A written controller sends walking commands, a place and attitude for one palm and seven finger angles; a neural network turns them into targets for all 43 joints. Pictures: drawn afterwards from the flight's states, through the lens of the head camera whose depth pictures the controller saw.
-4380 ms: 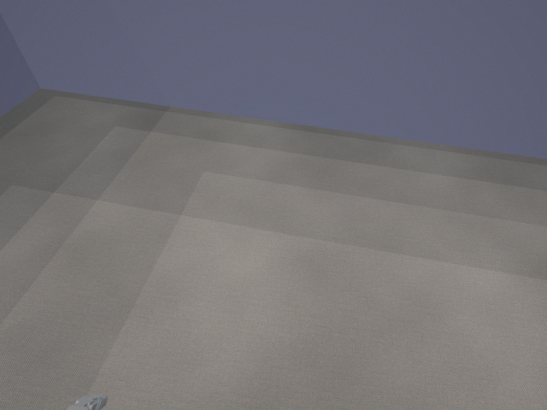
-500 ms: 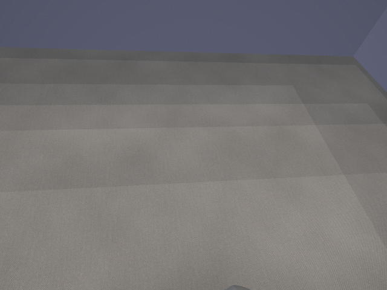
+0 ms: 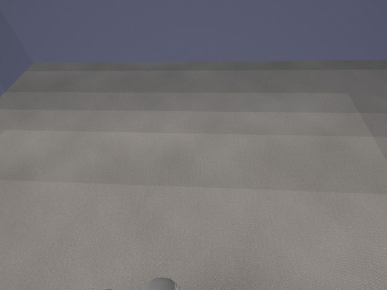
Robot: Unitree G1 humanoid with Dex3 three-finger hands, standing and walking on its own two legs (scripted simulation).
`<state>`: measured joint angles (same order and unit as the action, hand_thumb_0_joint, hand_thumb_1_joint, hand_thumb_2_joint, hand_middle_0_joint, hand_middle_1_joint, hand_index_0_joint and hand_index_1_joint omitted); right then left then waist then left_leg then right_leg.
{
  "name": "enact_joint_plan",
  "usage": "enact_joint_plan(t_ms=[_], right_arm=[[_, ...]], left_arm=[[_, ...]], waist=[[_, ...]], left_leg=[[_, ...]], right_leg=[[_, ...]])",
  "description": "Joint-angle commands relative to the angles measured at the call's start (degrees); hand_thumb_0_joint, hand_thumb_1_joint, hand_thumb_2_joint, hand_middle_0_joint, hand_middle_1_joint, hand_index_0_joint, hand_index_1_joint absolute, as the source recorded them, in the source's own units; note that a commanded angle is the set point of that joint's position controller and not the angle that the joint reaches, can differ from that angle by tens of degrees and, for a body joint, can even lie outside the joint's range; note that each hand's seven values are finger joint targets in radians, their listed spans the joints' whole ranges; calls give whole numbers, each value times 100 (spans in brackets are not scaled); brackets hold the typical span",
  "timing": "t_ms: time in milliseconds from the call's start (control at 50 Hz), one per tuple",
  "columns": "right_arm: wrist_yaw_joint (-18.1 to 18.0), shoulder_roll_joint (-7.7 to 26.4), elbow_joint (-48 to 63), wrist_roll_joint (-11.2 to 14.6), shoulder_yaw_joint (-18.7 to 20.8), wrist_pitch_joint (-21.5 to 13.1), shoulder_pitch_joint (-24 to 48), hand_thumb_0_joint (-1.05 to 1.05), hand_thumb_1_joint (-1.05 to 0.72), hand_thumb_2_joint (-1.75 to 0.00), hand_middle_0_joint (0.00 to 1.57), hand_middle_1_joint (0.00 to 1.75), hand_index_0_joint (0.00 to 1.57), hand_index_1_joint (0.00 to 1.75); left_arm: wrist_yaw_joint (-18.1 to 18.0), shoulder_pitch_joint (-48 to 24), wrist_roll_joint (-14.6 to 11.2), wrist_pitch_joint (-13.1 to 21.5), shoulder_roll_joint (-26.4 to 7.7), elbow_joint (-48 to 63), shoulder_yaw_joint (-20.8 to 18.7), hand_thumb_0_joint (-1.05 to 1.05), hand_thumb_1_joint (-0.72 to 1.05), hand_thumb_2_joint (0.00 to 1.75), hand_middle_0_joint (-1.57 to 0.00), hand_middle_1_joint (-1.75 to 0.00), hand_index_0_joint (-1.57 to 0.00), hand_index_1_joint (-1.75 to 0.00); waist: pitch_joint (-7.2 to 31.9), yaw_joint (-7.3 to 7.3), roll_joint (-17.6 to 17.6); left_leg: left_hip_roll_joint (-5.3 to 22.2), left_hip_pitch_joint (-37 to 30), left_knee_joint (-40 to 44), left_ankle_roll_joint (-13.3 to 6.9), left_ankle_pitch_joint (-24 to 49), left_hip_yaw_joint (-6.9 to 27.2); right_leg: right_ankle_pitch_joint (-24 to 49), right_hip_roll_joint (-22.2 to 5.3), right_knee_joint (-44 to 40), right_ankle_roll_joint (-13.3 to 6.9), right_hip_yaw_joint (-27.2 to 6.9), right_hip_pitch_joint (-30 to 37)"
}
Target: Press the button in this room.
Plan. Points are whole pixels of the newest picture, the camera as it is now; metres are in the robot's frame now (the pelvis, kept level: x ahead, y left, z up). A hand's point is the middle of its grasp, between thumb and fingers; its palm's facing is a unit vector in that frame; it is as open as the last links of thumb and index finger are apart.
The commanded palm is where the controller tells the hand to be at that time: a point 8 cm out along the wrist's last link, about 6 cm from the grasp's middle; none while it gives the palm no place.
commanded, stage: turn or walk to find it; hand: left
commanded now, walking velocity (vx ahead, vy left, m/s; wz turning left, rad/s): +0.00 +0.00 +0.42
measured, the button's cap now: out of the picture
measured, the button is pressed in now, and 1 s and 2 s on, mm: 0 0 0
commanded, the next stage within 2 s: none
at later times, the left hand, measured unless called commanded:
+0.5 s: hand out of the picture -0.01 +0.28 -0.17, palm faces +0.26 -0.94 -0.23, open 7.4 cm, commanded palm none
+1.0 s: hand out of the picture -0.06 +0.22 -0.16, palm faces +0.42 -0.87 -0.23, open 7.4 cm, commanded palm none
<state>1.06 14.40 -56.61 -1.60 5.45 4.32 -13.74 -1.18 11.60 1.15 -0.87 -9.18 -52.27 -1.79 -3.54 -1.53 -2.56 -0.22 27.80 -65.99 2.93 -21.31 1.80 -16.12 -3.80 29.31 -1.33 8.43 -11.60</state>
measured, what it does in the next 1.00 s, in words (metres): steps on the spot, turning left: left foot, then right foot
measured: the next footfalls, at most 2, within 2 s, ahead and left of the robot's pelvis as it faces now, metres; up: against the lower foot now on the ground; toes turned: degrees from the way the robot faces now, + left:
left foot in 0.26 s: +0.01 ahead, +0.15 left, +0.00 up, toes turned +12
right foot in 0.74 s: +0.04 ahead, -0.08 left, +0.00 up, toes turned +14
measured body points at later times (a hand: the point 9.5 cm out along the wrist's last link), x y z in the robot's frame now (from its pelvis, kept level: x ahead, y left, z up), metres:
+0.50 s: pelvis -0.02 +0.06 +0.00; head +0.00 +0.09 +0.45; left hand -0.03 +0.33 -0.15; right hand +0.12 -0.17 -0.13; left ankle -0.03 +0.14 -0.74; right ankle -0.01 -0.10 -0.67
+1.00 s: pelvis -0.04 +0.02 +0.00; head -0.02 +0.03 +0.45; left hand -0.08 +0.27 -0.14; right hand +0.10 -0.21 -0.15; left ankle -0.12 +0.14 -0.68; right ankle +0.00 -0.09 -0.74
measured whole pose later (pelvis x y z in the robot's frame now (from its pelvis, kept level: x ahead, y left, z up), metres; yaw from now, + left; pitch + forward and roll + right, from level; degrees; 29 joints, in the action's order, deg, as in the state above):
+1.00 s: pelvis -0.04 +0.02 +0.00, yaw +25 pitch -1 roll +1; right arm 1.1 13.9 -56.9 -1.3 5.1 4.6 -13.5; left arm -1.0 12.0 1.6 -1.1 -10.1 -53.3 -2.1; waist -4.3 -1.0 -0.4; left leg 1.9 24.0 -56.4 3.7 -24.9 -0.3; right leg -16.4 -6.1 29.8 0.5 9.7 -11.7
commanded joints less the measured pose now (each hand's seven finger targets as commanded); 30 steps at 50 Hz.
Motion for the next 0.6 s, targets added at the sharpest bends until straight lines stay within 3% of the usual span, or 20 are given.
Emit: enact_joint_plan(t_ms=[0, 80, 120, 160, 200, 220, 240, 260, 280, 320, 380, 440, 500, 580], right_arm=[[10, 277, 405, 42, 12, -86, 330, 0, -90, -90, 20, 30, 20, 30], [0, 199, 451, 72, -72, -133, 616, 0, -90, -90, 20, 30, 20, 30], [-12, 145, 481, 111, -113, -186, 652, 0, -90, -90, 20, 30, 20, 30], [-32, 161, 444, 121, -127, -224, 476, 0, -90, -90, 20, 30, 20, 30], [-36, 270, 362, 104, -107, -286, 131, 0, -90, -90, 20, 30, 20, 30], [-43, 666, 365, 72, -30, -343, -53, 0, -90, -90, 20, 30, 20, 30], [-67, 1201, 379, 35, 92, -363, -291, 0, -90, -90, 20, 30, 20, 30], [-132, 1274, 247, 36, 117, -348, -540, 0, -90, -90, 20, 30, 20, 30], [-187, 1189, 258, 29, 98, -347, -351, 0, -90, -90, 20, 30, 20, 30], [-221, 860, 433, 33, -24, -367, 274, 0, -90, -90, 20, 30, 20, 30], [-228, 806, 482, 59, -59, -418, 338, 0, -90, -90, 20, 30, 20, 30], [-224, 827, 458, 54, -18, -404, 181, 0, -90, -90, 20, 30, 20, 30], [-211, 843, 445, 36, 14, -372, 43, 0, -90, -90, 20, 30, 20, 30], [-190, 871, 515, 4, 58, -327, 151, 0, -90, -90, 20, 30, 20, 30]], left_arm=[[-101, 196, 33, 150, -1150, 281, -282, 0, 90, 90, -20, -30, -20, -30], [-81, 499, 64, 117, -1370, 124, -340, 0, 90, 90, -20, -30, -20, -30], [-79, 544, 82, 105, -1466, 44, -390, 0, 90, 90, -20, -30, -20, -30], [-69, 494, 72, 77, -1504, 3, -404, 0, 90, 90, -20, -30, -20, -30], [-53, 378, 12, 31, -1413, -19, -403, 0, 90, 90, -20, -30, -20, -30], [-28, 455, -42, -19, -1226, 64, -373, 0, 90, 90, -20, -30, -20, -30], [10, 353, -58, -41, -840, 308, -283, 0, 90, 90, -20, -30, -20, -30], [-44, -109, 10, -117, -884, 392, -229, 0, 90, 90, -20, -30, -20, -30], [-41, -288, -9, -145, -871, 369, -270, 0, 90, 90, -20, -30, -20, -30], [32, -131, -11, -118, -918, 176, -294, 0, 90, 90, -20, -30, -20, -30], [56, 106, -22, -118, -894, 54, -282, 0, 90, 90, -20, -30, -20, -30], [37, -13, -27, -124, -855, 121, -268, 0, 90, 90, -20, -30, -20, -30], [23, -253, -34, -109, -833, 259, -256, 0, 90, 90, -20, -30, -20, -30], [-5, -188, -59, -73, -742, 329, -234, 0, 90, 90, -20, -30, -20, -30]], waist=[[13, 232, 1096], [243, 423, 1267], [380, 442, 1372], [511, 352, 1389], [630, 128, 1063], [763, 17, 56], [683, -104, -1507], [721, -339, -1335], [513, -240, -1234], [243, 28, -743], [394, 109, -603], [456, 34, -431], [419, -78, -512], [494, -18, -599]], left_leg=[[235, 206, 327, 105, -117, -129], [235, -111, 1422, 95, -478, -430], [223, -387, 2038, 35, -608, -547], [144, -782, 2694, -12, -338, -708], [190, -1670, 4000, -102, 744, -699], [811, -2463, 4438, -360, 1667, 79], [2183, -2834, 4664, -1065, 3506, 1768], [2356, -2390, 4782, -1426, 3363, 1895], [2127, -2134, 4807, -1422, 2952, 1750], [1672, -1819, 4801, -1249, 2644, 1153], [1356, -2014, 4753, -1175, 3132, 838], [1398, -2220, 4739, -1278, 3132, 1046], [1402, -2217, 4708, -1330, 3056, 1325], [1309, -1918, 4575, -1307, 3058, 1558]], right_leg=[[1290, -1519, -1263, -557, -908, 146], [2055, -1638, -959, -653, -720, 531], [2499, -1732, -717, -693, -688, 654], [2671, -1699, -436, -559, -549, 602], [2253, -1490, 217, -147, -169, 172], [1158, -1115, 1012, 206, 141, -706], [-1648, -416, 2120, 602, 274, -1981], [-2126, -322, 2966, 543, -316, -1882], [-1824, -323, 3371, 512, -588, -2059], [-1044, -369, 3530, 534, -696, -1984], [-748, -255, 3222, 610, -651, -1771], [-816, -177, 2813, 650, -660, -1730], [-963, -81, 2362, 635, -681, -1616], [-946, 91, 1516, 561, -629, -1041]])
